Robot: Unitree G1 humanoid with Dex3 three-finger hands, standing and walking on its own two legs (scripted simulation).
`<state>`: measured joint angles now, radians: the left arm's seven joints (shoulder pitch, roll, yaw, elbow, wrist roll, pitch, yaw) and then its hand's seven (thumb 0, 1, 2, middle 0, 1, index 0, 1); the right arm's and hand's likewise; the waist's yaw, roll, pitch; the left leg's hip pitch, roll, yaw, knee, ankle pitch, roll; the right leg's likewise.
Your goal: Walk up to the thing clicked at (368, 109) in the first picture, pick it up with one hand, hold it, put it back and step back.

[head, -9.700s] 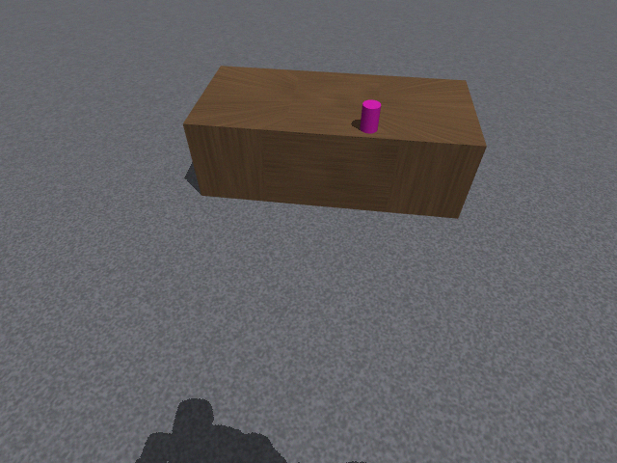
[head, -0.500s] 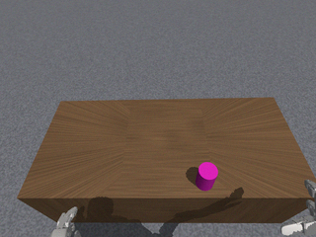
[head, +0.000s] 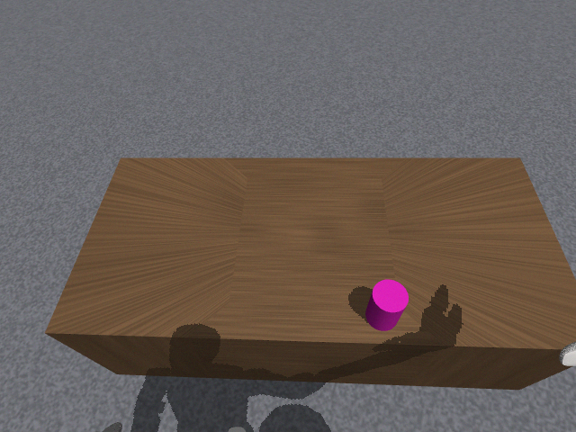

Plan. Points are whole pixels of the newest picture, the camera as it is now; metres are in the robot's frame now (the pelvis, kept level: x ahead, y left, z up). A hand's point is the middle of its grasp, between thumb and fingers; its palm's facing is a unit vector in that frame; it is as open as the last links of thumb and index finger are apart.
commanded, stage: go down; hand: right
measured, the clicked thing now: (385, 306) +0.43 -0.16 -0.28
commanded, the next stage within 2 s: approach in 0.74 s
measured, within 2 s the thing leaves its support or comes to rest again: neither
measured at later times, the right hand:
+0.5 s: hand out of the picture +0.34 -0.36 +0.00, palm faces +0.15 +0.98 -0.14, open 17.6 cm
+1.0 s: hand out of the picture +0.36 -0.37 +0.00, palm faces +0.15 +0.98 -0.10, open 17.6 cm
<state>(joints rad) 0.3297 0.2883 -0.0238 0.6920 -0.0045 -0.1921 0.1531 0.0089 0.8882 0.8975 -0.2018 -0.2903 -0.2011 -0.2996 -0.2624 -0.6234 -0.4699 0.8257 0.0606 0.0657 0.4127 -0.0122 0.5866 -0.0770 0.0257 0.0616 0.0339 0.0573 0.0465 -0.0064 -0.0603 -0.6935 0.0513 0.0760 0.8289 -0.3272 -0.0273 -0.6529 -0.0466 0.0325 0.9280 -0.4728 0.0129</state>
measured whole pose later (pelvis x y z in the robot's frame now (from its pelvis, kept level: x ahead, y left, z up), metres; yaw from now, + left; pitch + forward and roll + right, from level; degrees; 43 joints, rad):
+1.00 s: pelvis +0.00 +0.00 -0.01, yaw +0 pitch +17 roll +3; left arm 0.33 0.31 -0.04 0.69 0.02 -0.16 0.11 0.00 0.89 0.90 -0.21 -0.30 -0.21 -0.31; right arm -0.48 -0.77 -0.58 1.16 0.10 -0.23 0.55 -0.01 0.59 -0.10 0.02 0.06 0.03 0.06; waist 0.07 0.02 -0.09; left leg -0.85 0.05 0.07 0.90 -0.35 -0.03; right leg -0.81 -0.04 0.04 1.01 -0.50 0.01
